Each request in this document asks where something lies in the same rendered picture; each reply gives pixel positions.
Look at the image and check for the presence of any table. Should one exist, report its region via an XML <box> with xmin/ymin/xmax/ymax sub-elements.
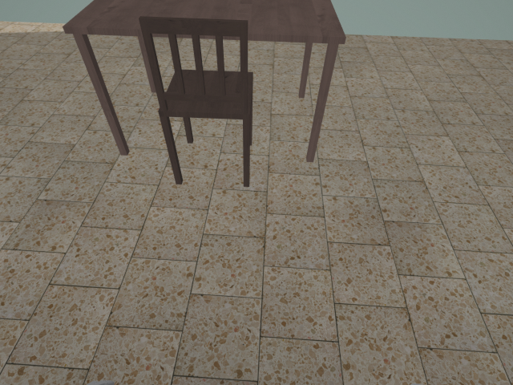
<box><xmin>63</xmin><ymin>0</ymin><xmax>346</xmax><ymax>162</ymax></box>

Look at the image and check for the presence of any chair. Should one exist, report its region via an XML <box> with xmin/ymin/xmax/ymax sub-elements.
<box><xmin>139</xmin><ymin>16</ymin><xmax>253</xmax><ymax>187</ymax></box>

